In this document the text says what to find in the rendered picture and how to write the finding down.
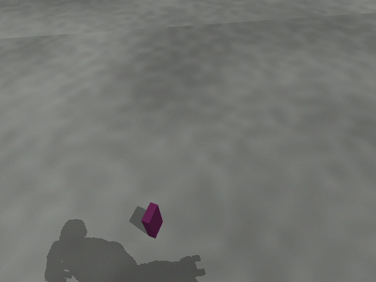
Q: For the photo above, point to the carton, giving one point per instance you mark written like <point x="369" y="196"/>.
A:
<point x="152" y="220"/>

